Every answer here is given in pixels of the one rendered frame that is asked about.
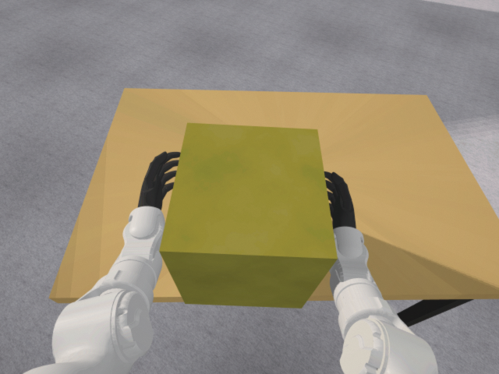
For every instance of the robot right upper arm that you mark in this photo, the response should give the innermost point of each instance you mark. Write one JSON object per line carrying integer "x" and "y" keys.
{"x": 375, "y": 347}

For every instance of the carton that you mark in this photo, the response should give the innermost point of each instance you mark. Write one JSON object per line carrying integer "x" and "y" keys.
{"x": 249, "y": 221}

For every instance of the right robot hand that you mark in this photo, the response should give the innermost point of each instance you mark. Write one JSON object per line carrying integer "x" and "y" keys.
{"x": 341, "y": 207}

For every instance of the left robot forearm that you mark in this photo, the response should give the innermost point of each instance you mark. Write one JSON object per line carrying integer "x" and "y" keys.
{"x": 139, "y": 264}

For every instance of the robot left upper arm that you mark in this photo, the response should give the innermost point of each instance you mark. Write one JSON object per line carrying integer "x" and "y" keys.
{"x": 100, "y": 335}

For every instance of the table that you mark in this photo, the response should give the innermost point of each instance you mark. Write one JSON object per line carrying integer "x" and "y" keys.
{"x": 430, "y": 231}

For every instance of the right robot forearm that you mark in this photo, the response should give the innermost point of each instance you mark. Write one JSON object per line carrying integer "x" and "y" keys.
{"x": 354, "y": 290}

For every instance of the left robot hand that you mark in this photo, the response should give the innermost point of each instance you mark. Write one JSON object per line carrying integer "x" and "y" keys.
{"x": 154, "y": 188}

